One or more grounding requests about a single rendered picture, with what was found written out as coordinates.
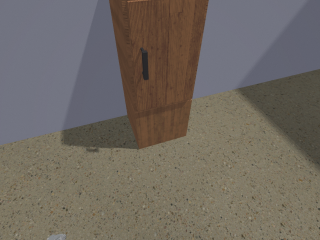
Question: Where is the handle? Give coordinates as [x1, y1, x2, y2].
[140, 47, 149, 80]

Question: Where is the cupboard door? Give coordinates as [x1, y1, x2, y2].
[127, 0, 207, 111]

